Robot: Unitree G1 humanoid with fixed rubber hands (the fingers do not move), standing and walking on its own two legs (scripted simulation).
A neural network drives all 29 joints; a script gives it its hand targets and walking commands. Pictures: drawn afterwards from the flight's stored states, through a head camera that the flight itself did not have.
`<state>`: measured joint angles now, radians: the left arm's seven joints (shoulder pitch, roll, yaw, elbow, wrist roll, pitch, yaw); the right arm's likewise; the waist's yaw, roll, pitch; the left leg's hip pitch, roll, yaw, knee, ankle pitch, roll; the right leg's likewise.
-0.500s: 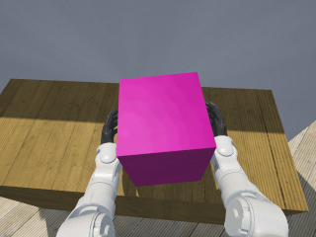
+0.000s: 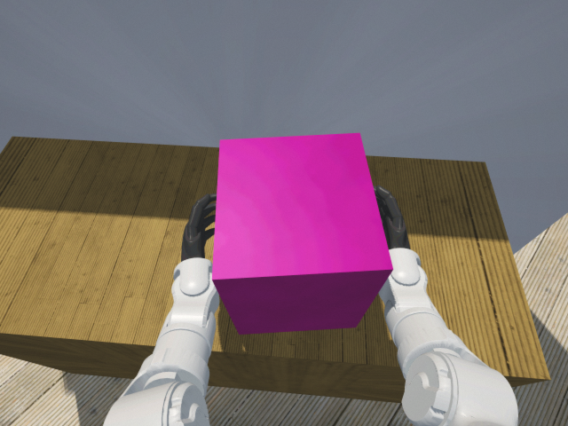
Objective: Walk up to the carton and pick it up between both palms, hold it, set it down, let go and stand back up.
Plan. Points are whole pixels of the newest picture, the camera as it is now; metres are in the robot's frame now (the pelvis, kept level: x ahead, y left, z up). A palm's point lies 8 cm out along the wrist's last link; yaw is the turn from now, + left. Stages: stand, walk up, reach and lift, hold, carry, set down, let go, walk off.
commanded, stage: set down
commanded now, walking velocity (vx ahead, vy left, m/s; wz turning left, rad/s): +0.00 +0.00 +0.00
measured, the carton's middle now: (294, 242) +0.39 +0.03 -0.03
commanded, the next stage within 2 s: none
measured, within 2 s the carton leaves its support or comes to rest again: neither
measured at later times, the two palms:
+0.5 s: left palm (187, 263) +0.34 +0.19 -0.03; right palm (387, 231) +0.41 -0.12 -0.02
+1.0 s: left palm (183, 261) +0.34 +0.19 -0.03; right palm (408, 233) +0.41 -0.15 -0.03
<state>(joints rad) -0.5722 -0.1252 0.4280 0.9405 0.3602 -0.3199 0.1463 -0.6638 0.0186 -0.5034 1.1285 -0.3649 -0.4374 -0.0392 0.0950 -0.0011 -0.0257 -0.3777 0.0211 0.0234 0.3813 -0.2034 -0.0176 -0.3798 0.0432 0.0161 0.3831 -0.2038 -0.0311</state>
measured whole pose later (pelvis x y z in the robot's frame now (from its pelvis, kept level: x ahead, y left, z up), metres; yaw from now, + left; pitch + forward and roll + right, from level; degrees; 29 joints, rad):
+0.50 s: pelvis +0.00 +0.02 -0.01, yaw -1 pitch +18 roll -2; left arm -0.58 -0.10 0.29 1.09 0.04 -0.35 0.24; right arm -0.74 -0.17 -0.05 1.29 0.14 -0.41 -0.04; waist 0.13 0.05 -0.14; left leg -0.59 0.04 0.02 0.54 -0.25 -0.02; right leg -0.52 0.06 0.02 0.39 -0.19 -0.03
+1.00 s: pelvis +0.00 +0.01 -0.01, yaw -1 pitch +21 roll -1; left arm -0.53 -0.06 0.23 1.03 -0.02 -0.39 0.17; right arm -0.75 -0.25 0.11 1.39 0.26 -0.50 -0.03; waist 0.14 0.06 -0.17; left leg -0.65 0.04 0.02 0.58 -0.22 -0.03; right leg -0.57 0.06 0.02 0.40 -0.19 -0.03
